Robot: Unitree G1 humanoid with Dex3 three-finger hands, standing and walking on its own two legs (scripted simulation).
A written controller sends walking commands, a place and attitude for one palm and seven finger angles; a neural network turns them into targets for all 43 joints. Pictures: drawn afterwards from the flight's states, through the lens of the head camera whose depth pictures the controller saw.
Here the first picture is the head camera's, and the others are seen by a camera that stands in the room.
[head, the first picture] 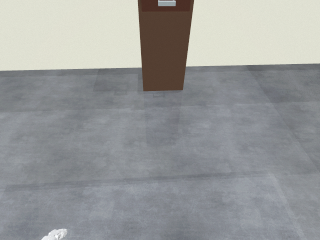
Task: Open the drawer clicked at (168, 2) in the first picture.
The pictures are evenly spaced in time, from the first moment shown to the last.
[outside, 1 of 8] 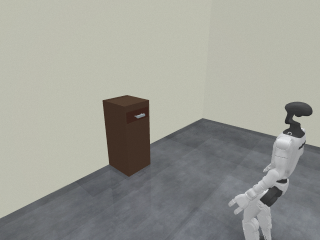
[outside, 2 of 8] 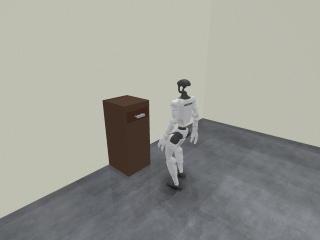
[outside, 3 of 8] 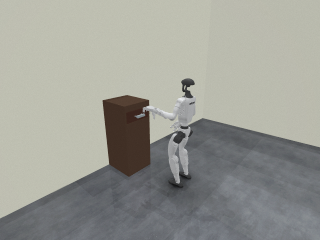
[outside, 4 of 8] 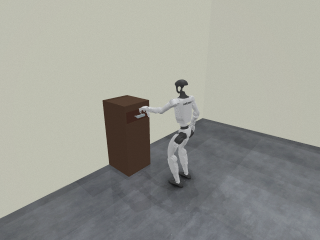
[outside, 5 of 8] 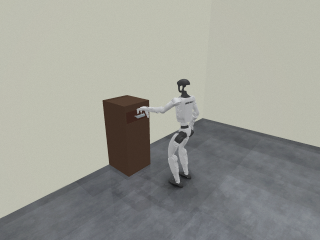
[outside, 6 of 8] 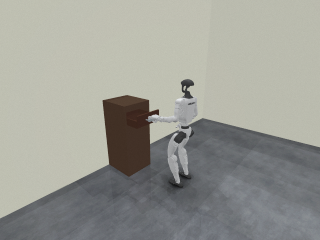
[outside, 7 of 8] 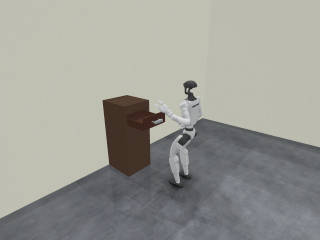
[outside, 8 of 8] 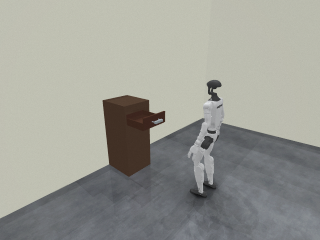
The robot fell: no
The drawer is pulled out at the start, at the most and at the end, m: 0.00 0.30 0.30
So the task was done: yes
